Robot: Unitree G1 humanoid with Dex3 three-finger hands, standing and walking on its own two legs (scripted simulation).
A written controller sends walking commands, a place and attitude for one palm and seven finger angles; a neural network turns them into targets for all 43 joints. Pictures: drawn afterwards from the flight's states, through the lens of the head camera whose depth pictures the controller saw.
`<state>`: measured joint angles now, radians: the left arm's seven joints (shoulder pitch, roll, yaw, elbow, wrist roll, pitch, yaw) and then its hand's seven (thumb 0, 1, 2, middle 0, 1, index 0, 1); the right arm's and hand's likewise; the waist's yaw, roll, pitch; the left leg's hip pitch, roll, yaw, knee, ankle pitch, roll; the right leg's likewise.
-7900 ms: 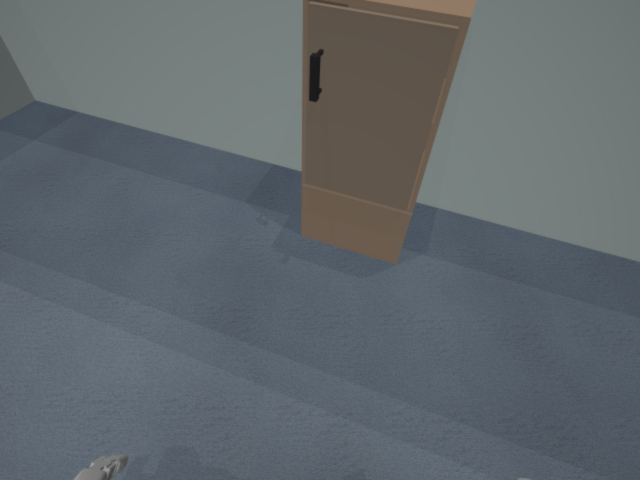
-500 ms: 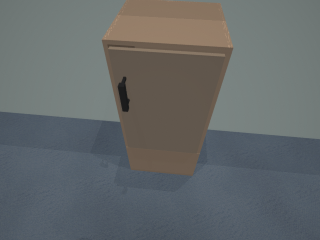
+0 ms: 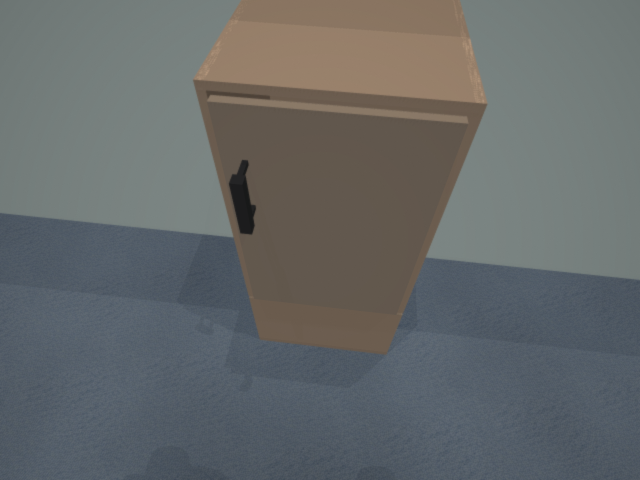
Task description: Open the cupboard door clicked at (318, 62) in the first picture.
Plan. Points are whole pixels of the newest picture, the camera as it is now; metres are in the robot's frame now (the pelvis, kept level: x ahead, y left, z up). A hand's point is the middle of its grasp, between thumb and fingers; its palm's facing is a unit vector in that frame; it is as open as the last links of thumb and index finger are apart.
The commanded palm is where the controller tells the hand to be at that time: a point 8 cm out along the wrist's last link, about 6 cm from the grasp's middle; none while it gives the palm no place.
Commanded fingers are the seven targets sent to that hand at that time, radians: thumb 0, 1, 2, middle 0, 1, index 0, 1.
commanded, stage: come to a stop and stand still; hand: left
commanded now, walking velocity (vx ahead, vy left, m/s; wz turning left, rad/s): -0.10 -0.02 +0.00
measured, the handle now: (245, 197) +0.55 +0.18 -0.03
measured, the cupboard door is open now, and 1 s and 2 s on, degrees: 0 0 0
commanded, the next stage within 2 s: look again from close up in 0.80 s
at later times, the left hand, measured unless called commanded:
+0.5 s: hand out of the picture +0.01 +0.24 -0.17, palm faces +0.01 -0.96 -0.27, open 7.3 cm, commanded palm none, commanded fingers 0.00 0.90 0.90 -0.20 -0.30 -0.20 -0.30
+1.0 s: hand out of the picture -0.04 +0.23 -0.17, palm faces +0.00 -0.98 -0.20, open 7.3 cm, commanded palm none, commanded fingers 0.00 0.90 0.90 -0.20 -0.30 -0.20 -0.30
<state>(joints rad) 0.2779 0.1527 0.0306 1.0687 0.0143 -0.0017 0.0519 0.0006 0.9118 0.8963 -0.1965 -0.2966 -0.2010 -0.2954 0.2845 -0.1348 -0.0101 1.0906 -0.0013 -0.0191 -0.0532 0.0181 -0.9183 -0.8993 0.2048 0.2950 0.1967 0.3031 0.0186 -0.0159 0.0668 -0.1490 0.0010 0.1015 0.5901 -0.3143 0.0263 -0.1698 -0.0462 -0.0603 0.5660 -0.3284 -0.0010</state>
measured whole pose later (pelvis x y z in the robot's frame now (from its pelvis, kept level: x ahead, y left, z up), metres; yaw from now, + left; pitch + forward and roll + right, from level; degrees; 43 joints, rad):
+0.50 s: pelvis -0.04 +0.05 -0.02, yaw -1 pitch -2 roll +0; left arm 0.28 0.19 -0.01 0.94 0.03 0.01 0.03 0.00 0.91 0.90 -0.20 -0.30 -0.20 -0.30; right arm 0.20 -0.19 -0.01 0.91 -0.02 0.02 0.00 0.01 -0.90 -0.90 0.20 0.29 0.20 0.30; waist 0.00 0.04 0.01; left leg -0.32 -0.06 0.08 0.63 -0.27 0.08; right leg -0.29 -0.04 0.02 0.66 -0.34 0.01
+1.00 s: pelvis -0.03 +0.05 +0.00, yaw +0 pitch +0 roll +0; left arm 0.34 0.18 -0.02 1.06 0.02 0.01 0.02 0.00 0.91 0.90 -0.20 -0.30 -0.20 -0.30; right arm 0.30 -0.18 0.01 1.05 -0.01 -0.01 -0.01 0.01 -0.90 -0.90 0.20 0.29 0.20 0.30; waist 0.00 -0.01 0.01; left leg -0.26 -0.07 0.06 0.42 -0.17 0.09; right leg -0.23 -0.02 0.05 0.47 -0.25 0.02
